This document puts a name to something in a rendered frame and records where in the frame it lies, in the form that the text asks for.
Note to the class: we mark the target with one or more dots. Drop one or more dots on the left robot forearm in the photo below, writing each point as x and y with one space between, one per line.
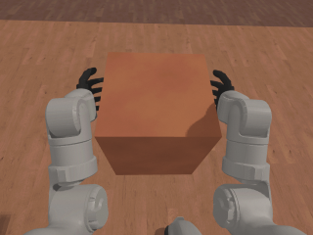
68 124

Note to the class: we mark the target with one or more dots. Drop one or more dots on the right robot upper arm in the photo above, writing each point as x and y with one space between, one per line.
245 209

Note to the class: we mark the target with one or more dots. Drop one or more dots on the left robot upper arm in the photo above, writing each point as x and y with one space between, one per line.
76 210

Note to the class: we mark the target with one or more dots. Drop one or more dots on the carton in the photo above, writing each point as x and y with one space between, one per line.
157 114

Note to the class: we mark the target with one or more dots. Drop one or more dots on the robot left hand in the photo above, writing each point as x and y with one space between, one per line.
84 83

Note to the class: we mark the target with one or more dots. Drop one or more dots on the right robot forearm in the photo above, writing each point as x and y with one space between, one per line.
248 130

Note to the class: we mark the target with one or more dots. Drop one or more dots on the right robot shin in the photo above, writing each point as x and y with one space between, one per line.
178 218

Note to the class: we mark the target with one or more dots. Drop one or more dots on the robot right thigh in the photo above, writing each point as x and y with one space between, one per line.
183 227

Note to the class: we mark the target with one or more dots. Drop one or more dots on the robot right hand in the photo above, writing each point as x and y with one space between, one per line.
222 87

